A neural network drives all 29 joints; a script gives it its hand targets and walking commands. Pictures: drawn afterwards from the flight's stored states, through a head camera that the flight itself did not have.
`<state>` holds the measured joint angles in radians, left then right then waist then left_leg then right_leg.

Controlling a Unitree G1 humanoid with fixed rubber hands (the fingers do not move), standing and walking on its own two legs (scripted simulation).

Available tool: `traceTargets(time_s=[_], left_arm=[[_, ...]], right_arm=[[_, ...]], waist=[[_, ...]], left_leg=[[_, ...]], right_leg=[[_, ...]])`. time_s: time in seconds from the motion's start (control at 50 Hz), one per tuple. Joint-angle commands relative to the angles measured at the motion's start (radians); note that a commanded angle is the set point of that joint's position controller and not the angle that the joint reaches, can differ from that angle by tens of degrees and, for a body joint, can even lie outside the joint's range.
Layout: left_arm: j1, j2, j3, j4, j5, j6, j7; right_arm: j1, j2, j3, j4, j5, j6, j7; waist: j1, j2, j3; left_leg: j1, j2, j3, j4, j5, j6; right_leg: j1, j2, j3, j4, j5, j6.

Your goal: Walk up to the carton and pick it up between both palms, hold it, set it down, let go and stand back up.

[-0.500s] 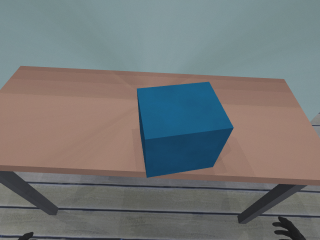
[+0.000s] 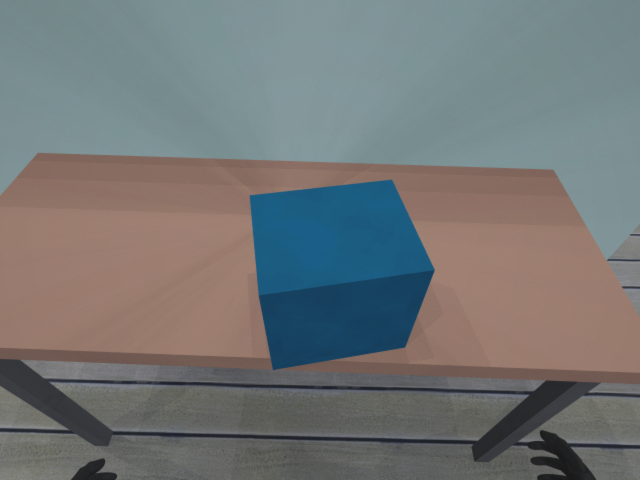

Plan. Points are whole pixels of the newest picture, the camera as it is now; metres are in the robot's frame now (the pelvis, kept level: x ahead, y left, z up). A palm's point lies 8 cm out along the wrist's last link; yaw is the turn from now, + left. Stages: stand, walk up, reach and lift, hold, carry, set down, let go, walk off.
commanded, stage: walk up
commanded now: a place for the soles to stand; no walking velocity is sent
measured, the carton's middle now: (331, 275) +0.39 -0.01 +0.02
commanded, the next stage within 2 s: reach and lift in 0.70 s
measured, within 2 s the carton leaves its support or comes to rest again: neither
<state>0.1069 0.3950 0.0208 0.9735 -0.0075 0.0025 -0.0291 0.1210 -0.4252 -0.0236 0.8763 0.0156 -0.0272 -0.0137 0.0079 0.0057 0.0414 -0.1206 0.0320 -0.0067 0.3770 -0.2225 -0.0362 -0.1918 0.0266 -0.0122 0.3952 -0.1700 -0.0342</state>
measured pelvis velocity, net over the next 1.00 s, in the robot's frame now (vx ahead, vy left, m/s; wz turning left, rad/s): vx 0.00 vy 0.00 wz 0.02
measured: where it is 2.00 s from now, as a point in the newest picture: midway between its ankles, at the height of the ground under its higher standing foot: outside the picture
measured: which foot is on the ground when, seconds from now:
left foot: down 0.00-1.00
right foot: down 0.00-1.00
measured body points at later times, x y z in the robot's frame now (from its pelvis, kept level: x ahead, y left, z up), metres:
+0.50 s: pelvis +0.01 +0.00 +0.00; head +0.01 +0.00 +0.45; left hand +0.13 +0.32 -0.11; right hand +0.08 -0.33 -0.11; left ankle -0.01 +0.14 -0.74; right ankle +0.03 -0.10 -0.74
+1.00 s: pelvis +0.00 +0.00 -0.01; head +0.01 +0.01 +0.43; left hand +0.21 +0.27 -0.09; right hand +0.18 -0.31 -0.08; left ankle -0.01 +0.15 -0.74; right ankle +0.03 -0.10 -0.74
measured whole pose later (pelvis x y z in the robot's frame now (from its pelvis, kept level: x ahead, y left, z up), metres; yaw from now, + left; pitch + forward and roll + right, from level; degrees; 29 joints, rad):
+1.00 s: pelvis +0.00 +0.00 -0.01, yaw +1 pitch -5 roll -1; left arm 0.03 0.28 0.06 0.46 0.10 0.51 0.01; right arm 0.04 -0.38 -0.12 0.83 0.01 -0.08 0.08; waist -0.05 -0.01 0.11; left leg -0.15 0.07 0.01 0.59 -0.34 -0.05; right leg -0.19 0.02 -0.06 0.55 -0.27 -0.03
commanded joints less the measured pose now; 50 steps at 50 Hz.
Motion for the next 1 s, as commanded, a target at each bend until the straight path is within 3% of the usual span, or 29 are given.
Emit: traceTargets(time_s=[0.0, 0.12, 0.44, 0.68, 0.7, 0.72, 0.74, 0.78, 0.82, 0.88, 0.94, 0.98], left_arm=[[-0.041, 0.186, 0.043, -0.038, -0.002, -0.020, 0.012], [-0.045, 0.184, 0.044, -0.021, -0.004, -0.021, 0.015], [-0.026, 0.174, 0.052, 0.015, 0.000, -0.012, 0.026], [-0.028, 0.172, 0.055, 0.016, 0.003, -0.012, 0.028], [-0.407, 0.107, 0.041, -0.374, -0.011, 0.183, 0.066], [-0.357, 0.109, 0.029, -0.373, -0.022, 0.278, 0.082], [-0.335, 0.100, 0.032, -0.400, -0.020, 0.325, 0.083], [-0.275, 0.099, 0.031, -0.470, 0.015, 0.419, 0.067], [-0.188, 0.089, 0.049, -0.545, 0.060, 0.490, 0.058], [-0.057, 0.041, 0.089, -0.563, 0.110, 0.531, 0.045], [-0.035, 0.034, 0.114, -0.614, 0.134, 0.504, 0.053], [-0.066, 0.037, 0.122, -0.626, 0.133, 0.482, 0.056]], right_arm=[[0.009, -0.168, -0.043, -0.010, -0.002, -0.007, -0.010], [0.000, -0.166, -0.041, 0.024, -0.007, -0.008, -0.011], [0.014, -0.160, -0.042, 0.064, -0.007, -0.011, -0.013], [0.008, -0.159, -0.049, 0.062, -0.006, -0.009, -0.014], [-0.361, -0.037, -0.138, 0.020, -0.135, -0.144, 0.038], [-0.270, -0.098, -0.158, -0.015, -0.130, -0.122, 0.075], [-0.250, -0.115, -0.171, -0.022, -0.134, -0.100, 0.091], [-0.178, -0.137, -0.184, -0.032, -0.101, -0.094, 0.093], [-0.098, -0.156, -0.178, -0.075, -0.051, -0.069, 0.091], [-0.036, -0.177, -0.170, -0.074, -0.005, -0.057, 0.084], [-0.038, -0.184, -0.147, -0.104, 0.010, -0.069, 0.095], [-0.065, -0.171, -0.126, -0.140, 0.005, -0.075, 0.103]], waist=[[-0.013, -0.053, -0.057], [-0.009, -0.061, -0.058], [-0.004, 0.002, -0.054], [-0.008, -0.010, -0.046], [-0.027, -0.041, -0.017], [-0.060, -0.031, 0.067], [-0.060, -0.025, 0.067], [-0.056, -0.031, -0.014], [-0.065, -0.004, -0.109], [-0.055, 0.019, -0.183], [-0.054, 0.029, -0.176], [-0.048, -0.008, -0.106]], left_leg=[[0.016, 0.083, -0.053, -0.048, 0.056, 0.057], [0.022, 0.086, -0.046, -0.067, 0.059, 0.054], [-0.005, 0.106, -0.043, -0.105, 0.074, 0.059], [0.010, 0.110, -0.040, -0.097, 0.057, 0.067], [-0.186, 0.008, 0.085, 0.013, -0.196, -0.003], [-0.305, 0.021, 0.095, 0.025, -0.295, 0.022], [-0.365, 0.030, 0.109, 0.033, -0.320, 0.027], [-0.222, 0.029, 0.080, 0.128, -0.174, -0.002], [-0.108, 0.011, 0.086, 0.183, -0.057, -0.017], [-0.002, 0.002, 0.076, 0.189, 0.170, -0.034], [0.064, -0.012, 0.049, 0.157, 0.282, -0.040], [0.046, -0.023, 0.046, 0.125, 0.209, -0.024]], right_leg=[[0.014, -0.160, 0.172, -0.098, 0.103, -0.020], [0.022, -0.159, 0.177, -0.113, 0.096, -0.022], [0.061, -0.131, 0.159, -0.082, 0.141, -0.013], [0.026, -0.121, 0.166, -0.074, 0.139, -0.010], [0.031, -0.012, -0.049, 0.029, -0.198, 0.020], [0.092, 0.002, -0.089, 0.084, -0.238, 0.003], [0.136, 0.009, -0.088, 0.114, -0.209, -0.004], [0.047, -0.015, -0.064, 0.131, -0.102, -0.023], [0.033, -0.018, -0.063, 0.139, 0.021, -0.014], [0.116, -0.009, -0.072, 0.135, 0.250, -0.007], [0.141, -0.004, -0.060, 0.099, 0.324, 0.003], [0.124, -0.012, -0.042, 0.071, 0.287, 0.013]])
